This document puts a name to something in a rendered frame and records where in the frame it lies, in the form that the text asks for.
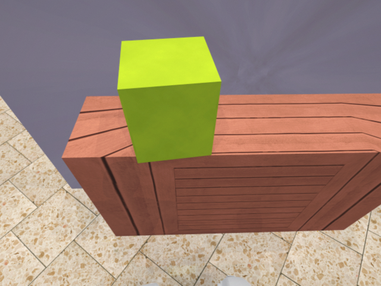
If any carton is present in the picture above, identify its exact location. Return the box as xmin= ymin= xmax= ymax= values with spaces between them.
xmin=117 ymin=36 xmax=221 ymax=163

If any pedestal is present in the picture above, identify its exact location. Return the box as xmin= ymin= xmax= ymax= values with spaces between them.
xmin=62 ymin=94 xmax=381 ymax=236

